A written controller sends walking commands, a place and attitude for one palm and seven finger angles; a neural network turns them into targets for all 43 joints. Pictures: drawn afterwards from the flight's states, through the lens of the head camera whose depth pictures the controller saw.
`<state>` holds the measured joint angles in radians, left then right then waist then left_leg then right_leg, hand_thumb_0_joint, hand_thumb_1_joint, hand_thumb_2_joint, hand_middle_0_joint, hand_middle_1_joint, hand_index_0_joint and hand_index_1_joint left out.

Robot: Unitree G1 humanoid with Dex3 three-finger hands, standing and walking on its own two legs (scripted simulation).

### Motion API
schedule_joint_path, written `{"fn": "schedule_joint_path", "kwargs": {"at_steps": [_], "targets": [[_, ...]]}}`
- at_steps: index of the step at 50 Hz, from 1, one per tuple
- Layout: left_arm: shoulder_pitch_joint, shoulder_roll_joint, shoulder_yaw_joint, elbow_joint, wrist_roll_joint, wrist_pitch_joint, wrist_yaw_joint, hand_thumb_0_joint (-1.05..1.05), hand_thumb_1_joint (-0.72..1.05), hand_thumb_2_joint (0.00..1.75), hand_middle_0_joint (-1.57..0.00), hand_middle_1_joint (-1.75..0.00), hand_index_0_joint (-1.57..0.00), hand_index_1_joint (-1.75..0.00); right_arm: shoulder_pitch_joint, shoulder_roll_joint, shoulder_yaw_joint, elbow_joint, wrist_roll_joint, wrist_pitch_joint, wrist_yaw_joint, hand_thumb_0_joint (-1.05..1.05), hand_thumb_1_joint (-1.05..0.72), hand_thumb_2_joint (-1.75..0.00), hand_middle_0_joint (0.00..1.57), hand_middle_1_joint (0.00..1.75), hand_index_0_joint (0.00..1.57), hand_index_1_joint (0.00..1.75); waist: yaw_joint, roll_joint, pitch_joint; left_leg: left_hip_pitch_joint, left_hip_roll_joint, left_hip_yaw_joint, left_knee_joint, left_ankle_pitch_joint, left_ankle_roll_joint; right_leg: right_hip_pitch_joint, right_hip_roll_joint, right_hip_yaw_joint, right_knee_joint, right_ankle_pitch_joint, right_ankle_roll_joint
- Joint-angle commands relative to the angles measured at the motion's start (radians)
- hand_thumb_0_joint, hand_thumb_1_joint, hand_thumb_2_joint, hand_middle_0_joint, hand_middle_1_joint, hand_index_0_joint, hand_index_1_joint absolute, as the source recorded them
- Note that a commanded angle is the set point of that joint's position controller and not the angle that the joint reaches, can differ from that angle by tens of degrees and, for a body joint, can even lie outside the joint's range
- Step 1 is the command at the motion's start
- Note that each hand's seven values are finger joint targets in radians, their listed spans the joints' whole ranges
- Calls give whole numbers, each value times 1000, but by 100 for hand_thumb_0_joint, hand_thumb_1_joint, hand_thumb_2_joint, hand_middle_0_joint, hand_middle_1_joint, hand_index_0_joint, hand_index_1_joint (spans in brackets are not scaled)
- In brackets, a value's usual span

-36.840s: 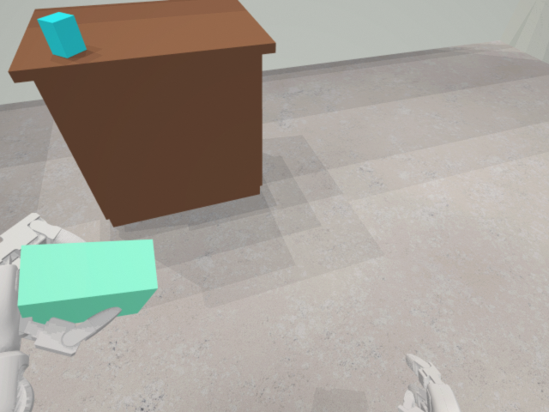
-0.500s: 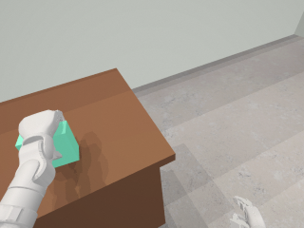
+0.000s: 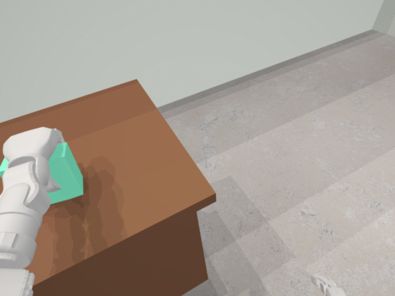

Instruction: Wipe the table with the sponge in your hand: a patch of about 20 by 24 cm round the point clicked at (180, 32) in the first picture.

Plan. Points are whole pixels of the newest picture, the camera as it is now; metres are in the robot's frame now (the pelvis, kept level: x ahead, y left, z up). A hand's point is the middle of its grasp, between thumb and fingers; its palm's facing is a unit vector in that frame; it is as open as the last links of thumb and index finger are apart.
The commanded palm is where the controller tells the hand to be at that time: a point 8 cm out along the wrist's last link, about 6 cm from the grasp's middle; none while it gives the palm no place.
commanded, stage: wipe forward along the middle lane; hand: left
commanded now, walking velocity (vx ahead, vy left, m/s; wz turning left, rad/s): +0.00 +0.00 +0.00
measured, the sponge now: (50, 182) +0.32 +0.36 +0.07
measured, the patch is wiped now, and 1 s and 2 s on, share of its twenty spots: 1.00 1.00 1.00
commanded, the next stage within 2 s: slide back across to the first lane in 0.44 s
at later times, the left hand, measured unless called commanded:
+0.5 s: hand (40, 149) +0.38 +0.39 +0.12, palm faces -0.11 -0.02 -0.99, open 9.8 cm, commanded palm +0.37 +0.40 +0.15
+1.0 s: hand (15, 146) +0.38 +0.45 +0.12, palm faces -0.04 -0.01 -1.00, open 9.8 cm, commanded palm +0.35 +0.44 +0.18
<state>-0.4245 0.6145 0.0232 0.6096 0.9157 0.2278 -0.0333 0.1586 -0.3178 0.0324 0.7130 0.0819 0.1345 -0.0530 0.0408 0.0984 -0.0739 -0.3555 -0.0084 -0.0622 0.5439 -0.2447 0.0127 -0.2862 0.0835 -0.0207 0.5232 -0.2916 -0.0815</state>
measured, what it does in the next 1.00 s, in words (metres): shifts its weight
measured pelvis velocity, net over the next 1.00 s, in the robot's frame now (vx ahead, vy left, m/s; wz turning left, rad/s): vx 0.02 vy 0.06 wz -0.02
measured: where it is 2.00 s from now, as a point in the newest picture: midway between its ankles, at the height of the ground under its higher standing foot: outside the picture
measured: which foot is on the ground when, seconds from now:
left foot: down 0.00-1.00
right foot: down 0.00-1.00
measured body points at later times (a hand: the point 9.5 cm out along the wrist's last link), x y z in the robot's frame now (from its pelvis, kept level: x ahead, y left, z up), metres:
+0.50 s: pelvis +0.00 +0.01 +0.00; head +0.03 -0.02 +0.45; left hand +0.38 +0.39 +0.17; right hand +0.10 -0.27 -0.14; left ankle +0.02 +0.13 -0.73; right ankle -0.01 -0.07 -0.73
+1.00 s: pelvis +0.02 +0.06 +0.00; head +0.04 +0.04 +0.45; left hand +0.38 +0.45 +0.18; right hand +0.14 -0.21 -0.12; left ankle +0.02 +0.13 -0.73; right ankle -0.01 -0.07 -0.73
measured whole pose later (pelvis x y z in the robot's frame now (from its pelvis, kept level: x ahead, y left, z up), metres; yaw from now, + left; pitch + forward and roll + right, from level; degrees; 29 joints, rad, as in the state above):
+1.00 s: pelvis +0.02 +0.06 +0.00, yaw -1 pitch +6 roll -2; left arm -0.52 0.72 0.13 0.78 0.96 0.12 0.01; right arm 0.20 -0.30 0.02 0.69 0.09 0.19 -0.02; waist 0.01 0.07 -0.08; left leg -0.37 -0.05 -0.03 0.53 -0.26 0.06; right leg -0.27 0.04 0.02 0.44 -0.27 -0.01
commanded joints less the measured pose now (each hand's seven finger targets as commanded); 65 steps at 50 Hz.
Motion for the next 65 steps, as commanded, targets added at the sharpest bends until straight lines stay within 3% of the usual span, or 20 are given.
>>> {"fn": "schedule_joint_path", "kwargs": {"at_steps": [1, 3, 5, 8, 10, 13, 16, 19, 26, 34, 35, 39, 41, 44, 50, 52, 58, 63, 64, 65], "targets": [[-235, 301, 77, 22, 46, -18, 36, 0, 10, 130, -120, -160, -120, -160, -88, -128, -50, -132, -4, -39, -8, 0, -90, -90, 20, 30, 20, 30, -16, -169, -129, -43, -60, 43, -26, 58, 60, 102, -56, 117, -114, 249, 47], [-276, 352, 110, 42, 55, -37, 34, 0, 10, 130, -120, -160, -120, -160, -81, -131, -50, -127, -5, -34, -9, 0, -90, -90, 20, 30, 20, 30, -14, -144, -134, -58, -59, 36, -28, 63, 60, 102, -55, 132, -111, 252, 39], [-295, 317, 70, 71, 61, -51, 36, 0, 10, 130, -120, -160, -120, -160, -65, -130, -51, -125, -2, -33, -7, 0, -90, -90, 20, 30, 20, 30, -26, -127, -118, -56, -57, 44, -24, 48, 62, 71, -55, 113, -113, 221, 43], [-347, 363, 98, 89, 73, -77, 37, 0, 10, 130, -120, -160, -120, -160, -47, -134, -54, -121, -2, -30, -6, 0, -90, -90, 20, 30, 20, 30, -24, -110, -152, -63, -57, 38, -21, 62, 63, 80, -53, 123, -108, 237, 35], [-337, 343, 80, 134, 78, -86, 44, 0, 10, 130, -120, -160, -120, -160, -27, -136, -57, -118, -2, -28, -4, 0, -90, -90, 20, 30, 20, 30, -31, -136, -149, -70, -55, 46, -10, 60, 65, 74, -55, 112, -105, 250, 42], [-374, 407, 128, 149, 76, -111, 49, 0, 10, 130, -120, -160, -120, -160, -17, -141, -59, -113, -2, -24, -4, 0, -90, -90, 20, 30, 20, 30, -27, -124, -175, -84, -53, 40, -8, 73, 65, 88, -57, 126, -99, 280, 38], [-421, 381, 90, 193, 81, -121, 61, 0, 10, 130, -120, -160, -120, -160, 8, -145, -60, -104, 2, -23, -1, 0, -90, -90, 20, 30, 20, 30, -51, -135, -155, -100, -49, 48, 2, 53, 67, 64, -60, 115, -100, 268, 46], [-426, 446, 131, 232, 97, -130, 66, 0, 10, 130, -120, -160, -120, -160, 30, -151, -63, -97, 0, -17, 0, 0, -90, -90, 20, 30, 20, 30, -44, -117, -195, -102, -49, 45, 5, 75, 67, 82, -57, 114, -88, 290, 41], [-472, 440, 112, 294, 103, -135, 70, 0, 10, 130, -120, -160, -120, -160, 55, -157, -66, -92, 3, -8, 6, 0, -90, -90, 20, 30, 20, 30, -62, -117, -203, -103, -43, 48, 9, 90, 68, 66, -54, 99, -93, 312, 42], [-418, 485, 179, 216, 100, -166, 83, 0, 10, 130, -120, -160, -120, -160, 47, -147, -76, -116, 3, 9, 8, 0, -90, -90, 20, 30, 20, 30, -18, -68, -265, -31, -43, 40, -19, 158, 72, 114, -41, 73, -88, 312, 27], [-424, 460, 160, 198, 96, -165, 87, 0, 10, 130, -120, -160, -120, -160, 38, -144, -75, -122, 4, 10, 9, 0, -90, -90, 20, 30, 20, 30, -25, -74, -253, -24, -41, 44, -21, 163, 72, 107, -41, 66, -91, 318, 28], [-383, 512, 221, 175, 79, -151, 99, 0, 10, 130, -120, -160, -120, -160, 19, -145, -75, -125, 5, 14, 13, 0, -90, -90, 20, 30, 20, 30, -2, -77, -227, -12, -41, 35, -49, 162, 70, 121, -38, 56, -101, 280, 25], [-406, 502, 204, 167, 81, -131, 99, 0, 10, 130, -120, -160, -120, -160, 6, -144, -70, -126, 7, 14, 15, 0, -90, -90, 20, 30, 20, 30, -11, -76, -195, -2, -39, 31, -63, 152, 69, 102, -35, 47, -115, 250, 24], [-407, 534, 221, 85, 86, -114, 89, 0, 10, 130, -120, -160, -120, -160, -16, -141, -69, -136, 3, 16, 19, 0, -90, -90, 20, 30, 20, 30, 6, 5, -235, 59, -35, 19, -75, 227, 65, 124, -34, 37, -106, 274, 12], [-363, 434, 150, -39, 52, -75, 39, 0, 10, 130, -120, -160, -120, -160, -39, -135, -68, -158, 5, 15, 23, 0, -90, -90, 20, 30, 20, 30, -16, 11, -222, 165, -15, -19, -88, 305, 55, 71, -24, 6, -128, 256, 7], [-350, 444, 164, -73, 40, -77, 24, 0, 10, 130, -120, -160, -120, -160, -41, -138, -67, -162, 2, 14, 21, 0, -90, -90, 20, 30, 20, 30, -18, -3, -227, 187, -12, -31, -89, 331, 52, 69, -24, 2, -133, 263, 7], [-328, 413, 159, -209, 41, -81, 3, 0, 10, 130, -120, -160, -120, -160, -65, -129, -59, -179, -12, 11, 26, 0, -90, -90, 20, 30, 20, 30, -2, 51, -242, 261, 4, -73, -97, 473, 16, 41, -24, -8, -139, 250, -2], [-213, 440, 227, -291, 27, -66, 18, 0, 10, 130, -120, -160, -120, -160, -79, -126, -61, -187, -27, 10, 37, 0, -90, -90, 20, 30, 20, 30, 33, 57, -318, 304, 6, -78, -74, 652, -6, 97, -29, 3, -132, 334, -2], [-194, 439, 229, -283, 27, -63, 24, 0, 10, 130, -120, -160, -120, -160, -73, -127, -65, -175, -29, 10, 39, 0, -90, -90, 20, 30, 20, 30, 25, 34, -318, 306, 8, -73, -67, 650, -6, 99, -31, 2, -127, 341, 4], [-150, 400, 212, -303, 16, -57, 26, 0, 10, 130, -120, -160, -120, -160, -78, -123, -66, -183, -28, 9, 43, 0, -90, -90, 20, 30, 20, 30, 27, 13, -320, 301, 5, -70, -65, 658, -5, 109, -31, 0, -127, 354, 8]]}}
